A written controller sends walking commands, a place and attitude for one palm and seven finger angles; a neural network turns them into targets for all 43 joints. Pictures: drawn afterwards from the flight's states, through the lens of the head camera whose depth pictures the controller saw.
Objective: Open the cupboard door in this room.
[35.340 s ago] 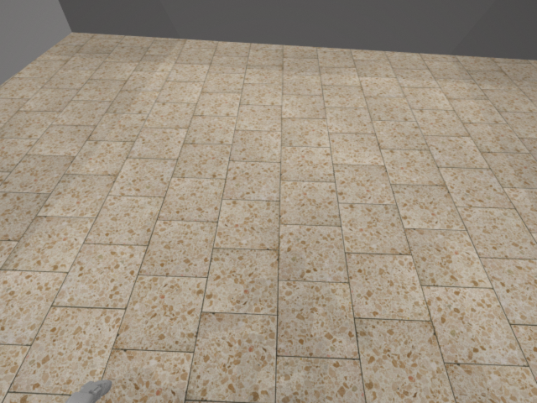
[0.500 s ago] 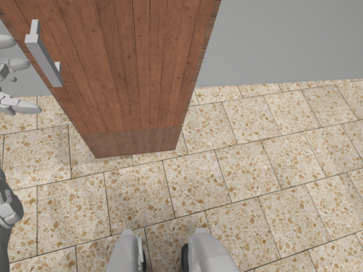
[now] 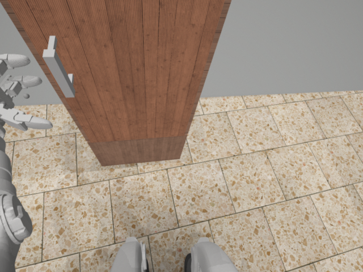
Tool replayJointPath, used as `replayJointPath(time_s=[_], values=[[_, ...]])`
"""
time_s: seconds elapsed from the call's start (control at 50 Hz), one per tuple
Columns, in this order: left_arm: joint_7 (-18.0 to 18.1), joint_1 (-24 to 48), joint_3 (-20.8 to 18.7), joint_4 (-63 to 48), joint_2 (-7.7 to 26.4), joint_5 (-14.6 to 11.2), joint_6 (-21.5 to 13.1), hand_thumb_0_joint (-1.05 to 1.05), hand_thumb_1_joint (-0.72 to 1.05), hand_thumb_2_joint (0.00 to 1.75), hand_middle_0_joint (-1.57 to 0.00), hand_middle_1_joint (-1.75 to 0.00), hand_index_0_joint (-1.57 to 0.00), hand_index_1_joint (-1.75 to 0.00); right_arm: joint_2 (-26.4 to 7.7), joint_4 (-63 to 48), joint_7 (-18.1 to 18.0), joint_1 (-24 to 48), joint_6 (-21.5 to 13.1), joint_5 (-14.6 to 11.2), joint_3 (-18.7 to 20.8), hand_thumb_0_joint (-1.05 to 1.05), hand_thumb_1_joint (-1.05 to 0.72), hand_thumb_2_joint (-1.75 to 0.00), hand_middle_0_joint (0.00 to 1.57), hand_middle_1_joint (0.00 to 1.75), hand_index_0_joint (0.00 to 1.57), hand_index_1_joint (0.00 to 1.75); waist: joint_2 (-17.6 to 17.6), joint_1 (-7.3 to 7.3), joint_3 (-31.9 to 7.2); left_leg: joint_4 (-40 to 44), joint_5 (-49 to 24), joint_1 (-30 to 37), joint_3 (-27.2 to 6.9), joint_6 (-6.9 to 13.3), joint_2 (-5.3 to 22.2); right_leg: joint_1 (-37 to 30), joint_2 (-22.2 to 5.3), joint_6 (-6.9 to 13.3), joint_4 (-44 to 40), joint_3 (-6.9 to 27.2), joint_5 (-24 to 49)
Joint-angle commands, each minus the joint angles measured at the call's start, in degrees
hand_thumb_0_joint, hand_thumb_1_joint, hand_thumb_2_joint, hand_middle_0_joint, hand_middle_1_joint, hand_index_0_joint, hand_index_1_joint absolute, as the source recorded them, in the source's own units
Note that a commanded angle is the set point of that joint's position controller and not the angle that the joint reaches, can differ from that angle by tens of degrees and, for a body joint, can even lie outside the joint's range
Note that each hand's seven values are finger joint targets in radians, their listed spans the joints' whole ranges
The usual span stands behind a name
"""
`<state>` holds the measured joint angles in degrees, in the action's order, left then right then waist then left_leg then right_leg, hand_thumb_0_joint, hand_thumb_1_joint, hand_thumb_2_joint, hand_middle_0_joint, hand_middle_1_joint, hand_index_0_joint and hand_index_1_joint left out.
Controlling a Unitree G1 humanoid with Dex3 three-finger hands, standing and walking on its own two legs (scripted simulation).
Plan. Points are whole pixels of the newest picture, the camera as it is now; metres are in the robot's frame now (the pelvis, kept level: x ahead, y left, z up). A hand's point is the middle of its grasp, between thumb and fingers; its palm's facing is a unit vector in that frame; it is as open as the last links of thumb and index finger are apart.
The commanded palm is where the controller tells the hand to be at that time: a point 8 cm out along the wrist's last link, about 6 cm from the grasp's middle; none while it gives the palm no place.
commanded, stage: move the hooked fingers beside the handle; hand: left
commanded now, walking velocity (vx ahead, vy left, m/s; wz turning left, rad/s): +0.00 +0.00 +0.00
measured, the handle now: (61, 68) +0.53 +0.24 +0.07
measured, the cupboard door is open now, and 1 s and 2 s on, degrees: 0 0 1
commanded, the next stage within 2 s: slide the fingers in behind the handle in 0.20 s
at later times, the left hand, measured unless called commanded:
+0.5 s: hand (38, 92) +0.47 +0.28 +0.06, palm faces +0.10 -1.00 -0.01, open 14.0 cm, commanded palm +0.45 +0.32 +0.06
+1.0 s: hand (55, 92) +0.47 +0.25 +0.06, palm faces +0.10 -1.00 +0.00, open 14.0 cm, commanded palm +0.44 +0.28 +0.06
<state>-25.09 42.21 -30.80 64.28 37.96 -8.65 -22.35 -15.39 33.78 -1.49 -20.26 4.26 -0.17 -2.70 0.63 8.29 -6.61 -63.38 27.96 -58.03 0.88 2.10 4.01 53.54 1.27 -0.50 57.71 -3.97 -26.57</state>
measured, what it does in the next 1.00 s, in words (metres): stands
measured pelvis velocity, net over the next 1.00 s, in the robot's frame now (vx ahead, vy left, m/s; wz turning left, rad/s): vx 0.00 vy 0.00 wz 0.00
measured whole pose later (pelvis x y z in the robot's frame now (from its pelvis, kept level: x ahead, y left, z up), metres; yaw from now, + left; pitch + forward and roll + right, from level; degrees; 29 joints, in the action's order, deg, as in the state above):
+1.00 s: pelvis +0.00 +0.00 +0.00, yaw +0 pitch +22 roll -4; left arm -18.0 42.7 -26.8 61.9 31.4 -8.0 -23.9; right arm -14.7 34.7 -0.8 -20.1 4.2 0.2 -2.3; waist 0.7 8.6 -6.9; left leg -63.5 28.0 -57.8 1.0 1.7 3.9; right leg 53.7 1.2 -0.2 58.7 -3.7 -27.0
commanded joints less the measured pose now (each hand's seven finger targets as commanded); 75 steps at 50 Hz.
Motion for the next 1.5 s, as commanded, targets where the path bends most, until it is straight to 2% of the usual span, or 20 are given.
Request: replayJointPath(time_s=[0.0,0.04,0.1,0.16,0.22,0.28,0.52,0.58,0.68,0.72,0.76,0.78,0.86,0.94,1.0,1.02,1.14,1.18,1.26,1.48], values=[[0.0,21.8,-1.6,-10.9,16.8,-1.4,-4.8,0.00,-0.50,0.30,-0.30,-1.20,-0.30,-1.20,-11.7,-2.1,-1.1,-8.6,-1.1,0.0,4.5,0.00,-0.90,-0.90,0.20,0.30,0.20,0.30,8.7,0.16,-23.6,6.4,-24.4,24.2,-4.3,-0.7,-1.3,-4.1,2.2,1.5,-4.9,1.0,15.6],[0.1,25.4,-1.2,-11.8,17.1,-1.3,-5.5,0.00,-0.50,0.30,-0.30,-1.20,-0.30,-1.20,-11.8,-1.6,-1.4,-8.6,-1.3,0.0,4.4,0.00,-0.90,-0.90,0.20,0.30,0.20,0.30,10.6,0.82,-23.2,6.5,-23.7,25.1,-4.9,-0.8,-1.2,-2.5,2.1,1.8,-4.6,1.0,14.4],[0.0,24.2,-0.8,-12.9,16.8,-0.9,-5.9,0.00,-0.50,0.30,-0.30,-1.20,-0.30,-1.20,-11.9,-1.6,-1.4,-8.3,-1.5,0.1,4.5,0.00,-0.90,-0.90,0.20,0.30,0.20,0.30,12.8,-0.31,-26.5,6.7,-25.4,28.2,-5.4,-1.3,-1.1,-2.2,2.1,1.9,-4.4,0.7,14.0],[-0.1,25.9,1.0,-12.3,15.1,-0.9,-5.3,0.00,-0.50,0.30,-0.30,-1.20,-0.30,-1.20,-11.9,-0.9,-1.5,-8.6,-1.3,0.2,4.4,0.00,-0.90,-0.90,0.20,0.30,0.20,0.30,12.5,0.79,-26.5,6.3,-26.5,29.0,-6.0,-1.3,-0.8,-0.5,1.9,1.8,-4.2,0.5,14.2],[0.3,25.2,0.4,-9.4,16.0,-0.9,-3.7,0.00,-0.50,0.30,-0.30,-1.20,-0.30,-1.20,-12.2,-1.1,-1.6,-8.4,-1.3,0.0,4.2,0.00,-0.90,-0.90,0.20,0.30,0.20,0.30,10.7,0.68,-24.3,6.6,-22.7,25.4,-5.5,-1.0,-1.2,-1.4,1.8,1.7,-4.6,0.6,13.0],[1.2,25.3,-1.3,-10.4,18.2,-0.5,-3.6,0.00,-0.50,0.30,-0.30,-1.20,-0.30,-1.20,-12.2,-1.5,-1.6,-8.6,-1.3,0.1,4.1,0.00,-0.90,-0.90,0.20,0.30,0.20,0.30,11.2,-0.06,-26.1,6.4,-24.1,25.6,-5.4,-1.0,-1.2,-2.4,1.7,1.7,-4.2,0.8,14.0],[1.9,22.1,-1.2,-11.3,16.8,-0.6,-3.8,0.00,-0.50,0.30,-0.30,-1.20,-0.30,-1.20,-11.6,-2.1,-1.1,-9.1,-1.1,0.0,4.3,0.00,-0.90,-0.90,0.20,0.30,0.20,0.30,9.4,-0.51,-26.6,6.2,-23.5,22.1,-3.7,-0.4,-1.5,-6.8,1.9,1.3,-4.4,1.6,17.0],[2.4,24.3,0.6,-14.7,14.2,-0.9,-4.9,0.00,-0.50,0.30,-0.30,-1.20,-0.30,-1.20,-11.3,-1.5,-0.9,-9.1,-1.2,0.1,4.5,0.00,-0.90,-0.90,0.20,0.30,0.20,0.30,11.6,0.10,-27.8,6.0,-25.7,26.4,-4.5,-0.9,-1.2,-4.1,2.1,1.5,-4.3,1.2,16.5],[3.7,23.7,0.6,-11.6,13.0,-1.1,-4.4,0.00,-0.50,0.30,-0.30,-1.20,-0.30,-1.20,-11.4,-0.8,-0.9,-9.2,-1.2,0.1,4.5,0.00,-0.90,-0.90,0.20,0.30,0.20,0.30,7.8,0.54,-24.9,6.5,-22.7,23.3,-4.7,-0.7,-1.2,-4.4,2.0,1.4,-4.5,1.0,15.0],[4.1,24.1,2.7,-11.9,10.7,-0.8,-3.9,0.00,-0.50,0.30,-0.30,-1.20,-0.30,-1.20,-11.0,-1.0,-0.7,-9.0,-1.3,0.1,4.5,0.00,-0.90,-0.90,0.20,0.30,0.20,0.30,9.3,0.53,-24.3,6.9,-22.4,23.7,-4.4,-0.7,-1.5,-4.2,1.9,1.5,-4.9,1.0,14.9],[4.9,25.0,2.4,-15.1,11.2,-0.1,-4.6,0.00,-0.50,0.30,-0.30,-1.20,-0.30,-1.20,-10.9,-1.2,-0.5,-9.3,-1.2,0.3,4.6,0.00,-0.90,-0.90,0.20,0.30,0.20,0.30,12.7,-0.11,-27.7,6.6,-26.6,27.7,-4.8,-1.1,-1.3,-3.6,1.8,1.7,-4.2,0.9,16.4],[5.5,22.9,1.0,-14.9,12.1,-0.1,-4.8,0.00,-0.50,0.30,-0.30,-1.20,-0.30,-1.20,-11.0,-1.3,-0.5,-9.3,-1.2,0.5,4.8,0.00,-0.90,-0.90,0.20,0.30,0.20,0.30,11.8,-0.91,-28.8,6.5,-27.6,28.3,-4.8,-1.2,-1.2,-4.2,2.0,1.8,-4.2,0.9,16.9],[6.6,22.2,1.8,-14.3,10.1,-0.5,-5.4,0.00,-0.50,0.30,-0.30,-1.20,-0.30,-1.20,-10.6,-1.5,-0.2,-8.9,-1.1,0.3,4.6,0.00,-0.90,-0.90,0.20,0.30,0.20,0.30,8.3,-0.21,-27.0,6.4,-26.5,25.5,-4.3,-1.0,-1.4,-5.9,2.0,1.4,-4.3,1.1,17.9],[7.1,21.5,1.4,-15.0,10.3,-0.2,-5.5,0.00,-0.50,0.30,-0.30,-1.20,-0.30,-1.20,-10.5,-1.9,-0.2,-8.7,-1.0,0.3,4.7,0.00,-0.90,-0.90,0.20,0.30,0.20,0.30,8.8,-0.93,-26.5,6.7,-26.1,24.9,-3.9,-0.9,-1.6,-7.7,2.0,1.7,-4.3,1.3,18.6],[7.5,20.4,3.5,-15.1,7.1,-0.2,-5.6,0.00,-0.50,0.30,-0.30,-1.20,-0.30,-1.20,-10.1,-2.1,0.1,-8.1,-1.0,0.2,4.8,0.00,-0.90,-0.90,0.20,0.30,0.20,0.30,9.1,-0.90,-26.2,6.9,-26.2,25.9,-3.8,-1.2,-1.6,-6.8,2.0,1.6,-4.7,1.2,18.2],[7.6,22.0,4.8,-15.3,5.7,-0.3,-5.6,0.00,-0.50,0.30,-0.30,-1.20,-0.30,-1.20,-10.0,-1.9,0.1,-8.0,-1.0,0.2,4.7,0.00,-0.90,-0.90,0.20,0.30,0.20,0.30,8.1,0.15,-25.5,6.9,-24.4,25.1,-3.7,-1.0,-1.6,-6.5,2.0,1.4,-4.9,1.2,17.5],[8.7,24.1,4.6,-13.3,5.9,-0.1,-6.0,0.00,-0.50,0.30,-0.30,-1.20,-0.30,-1.20,-10.3,-1.2,-0.1,-8.3,-1.3,0.3,4.8,0.00,-0.90,-0.90,0.20,0.30,0.20,0.30,6.9,0.37,-24.1,7.0,-21.8,23.6,-4.2,-0.9,-1.7,-5.7,1.8,1.7,-4.7,1.4,15.6],[9.0,25.7,7.4,-15.0,2.6,0.4,-6.5,0.00,-0.50,0.30,-0.30,-1.20,-0.30,-1.20,-9.7,-1.0,0.1,-8.1,-1.5,0.4,4.9,0.00,-0.90,-0.90,0.20,0.30,0.20,0.30,10.1,0.57,-25.8,7.0,-24.0,27.0,-4.5,-1.3,-1.6,-4.0,1.8,1.7,-4.5,1.1,15.9],[9.4,26.8,9.4,-13.7,0.2,0.5,-6.4,0.00,-0.50,0.30,-0.30,-1.20,-0.30,-1.20,-9.8,-0.3,0.3,-8.3,-1.5,0.5,4.9,0.00,-0.90,-0.90,0.20,0.30,0.20,0.30,8.2,1.59,-25.4,6.6,-23.5,26.7,-4.9,-1.2,-1.5,-3.1,1.8,1.6,-4.5,0.9,15.6],[13.6,26.0,9.2,-13.6,-0.4,2.3,-6.8,0.00,-0.50,0.30,-0.30,-1.20,-0.30,-1.20,-9.3,-1.1,1.1,-8.4,-1.3,0.8,5.0,0.00,-0.90,-0.90,0.20,0.30,0.20,0.30,7.3,0.59,-26.6,6.5,-22.6,24.4,-4.0,-1.0,-2.1,-5.7,1.6,1.5,-4.0,1.4,16.8]])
